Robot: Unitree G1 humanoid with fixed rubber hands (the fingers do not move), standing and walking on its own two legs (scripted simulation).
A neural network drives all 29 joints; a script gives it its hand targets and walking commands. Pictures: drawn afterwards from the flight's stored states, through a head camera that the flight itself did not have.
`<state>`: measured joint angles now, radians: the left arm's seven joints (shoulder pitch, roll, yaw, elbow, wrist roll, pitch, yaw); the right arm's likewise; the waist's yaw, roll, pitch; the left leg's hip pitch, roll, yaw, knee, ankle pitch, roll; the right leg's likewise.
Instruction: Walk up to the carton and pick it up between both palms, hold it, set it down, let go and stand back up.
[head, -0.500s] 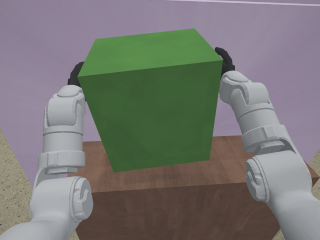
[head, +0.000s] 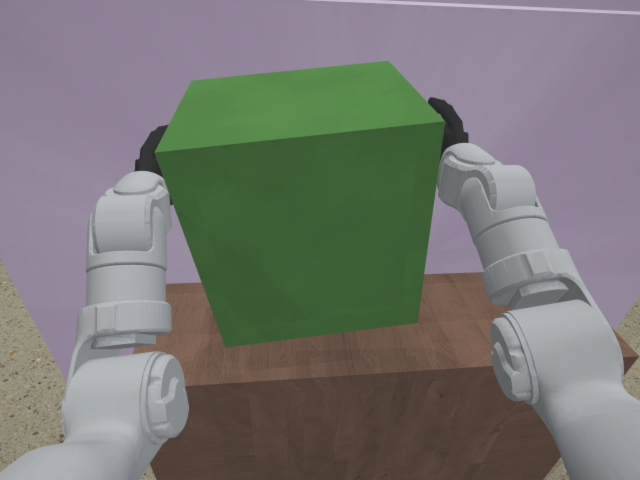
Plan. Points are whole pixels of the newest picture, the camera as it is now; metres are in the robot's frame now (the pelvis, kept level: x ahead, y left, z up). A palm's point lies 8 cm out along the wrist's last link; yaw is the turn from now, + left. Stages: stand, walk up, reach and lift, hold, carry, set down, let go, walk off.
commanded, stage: hold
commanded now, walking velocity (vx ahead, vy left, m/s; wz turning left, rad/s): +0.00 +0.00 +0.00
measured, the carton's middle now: (306, 204) +0.40 +0.00 +0.23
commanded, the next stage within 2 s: none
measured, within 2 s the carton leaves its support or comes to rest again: neither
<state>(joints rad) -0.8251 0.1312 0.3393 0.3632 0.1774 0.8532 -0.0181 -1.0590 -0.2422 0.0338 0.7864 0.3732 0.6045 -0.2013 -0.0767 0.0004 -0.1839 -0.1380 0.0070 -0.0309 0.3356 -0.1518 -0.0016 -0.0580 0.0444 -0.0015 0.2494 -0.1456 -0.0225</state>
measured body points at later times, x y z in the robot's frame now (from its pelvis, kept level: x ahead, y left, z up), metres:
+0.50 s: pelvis +0.00 +0.00 +0.00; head -0.09 +0.01 +0.44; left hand +0.38 +0.18 +0.27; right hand +0.38 -0.17 +0.31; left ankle +0.02 +0.12 -0.75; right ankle +0.00 -0.10 -0.75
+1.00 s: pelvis +0.00 +0.00 +0.00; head -0.09 +0.01 +0.44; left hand +0.38 +0.18 +0.27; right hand +0.39 -0.17 +0.31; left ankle +0.02 +0.12 -0.75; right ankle +0.00 -0.11 -0.75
